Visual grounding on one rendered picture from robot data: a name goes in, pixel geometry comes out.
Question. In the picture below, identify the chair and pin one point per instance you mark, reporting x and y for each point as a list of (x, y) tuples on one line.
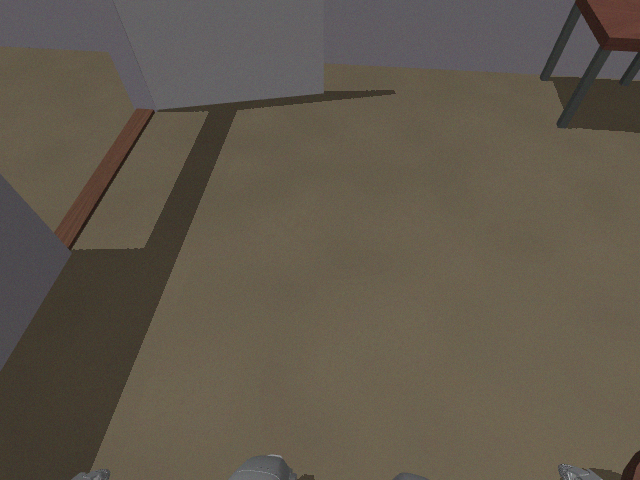
[(616, 26)]

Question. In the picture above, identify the right robot hand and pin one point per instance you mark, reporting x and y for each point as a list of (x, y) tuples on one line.
[(569, 472)]

